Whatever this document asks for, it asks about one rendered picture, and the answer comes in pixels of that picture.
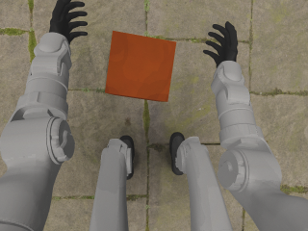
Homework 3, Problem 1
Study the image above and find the right robot upper arm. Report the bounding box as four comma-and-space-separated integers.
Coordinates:
217, 147, 308, 231

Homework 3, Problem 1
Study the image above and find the robot right foot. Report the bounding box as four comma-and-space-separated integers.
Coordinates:
169, 132, 185, 175

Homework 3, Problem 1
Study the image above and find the robot right forearm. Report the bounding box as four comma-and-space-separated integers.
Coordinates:
211, 61, 282, 172

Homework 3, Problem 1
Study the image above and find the carton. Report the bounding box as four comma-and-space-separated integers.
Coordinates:
105, 31, 176, 102

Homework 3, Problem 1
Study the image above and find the robot right hand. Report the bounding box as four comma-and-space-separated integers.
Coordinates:
203, 21, 238, 68

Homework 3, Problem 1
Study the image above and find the robot left foot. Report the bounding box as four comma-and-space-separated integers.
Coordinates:
120, 135, 135, 180

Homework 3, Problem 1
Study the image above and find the robot left hand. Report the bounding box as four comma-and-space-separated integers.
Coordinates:
49, 0, 88, 45

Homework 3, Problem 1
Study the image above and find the left robot upper arm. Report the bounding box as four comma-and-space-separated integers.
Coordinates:
0, 116, 75, 231

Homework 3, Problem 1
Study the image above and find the robot foot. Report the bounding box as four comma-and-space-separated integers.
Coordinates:
120, 135, 135, 180
169, 132, 185, 175

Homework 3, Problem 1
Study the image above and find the robot left forearm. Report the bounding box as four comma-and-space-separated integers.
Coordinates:
0, 32, 72, 163

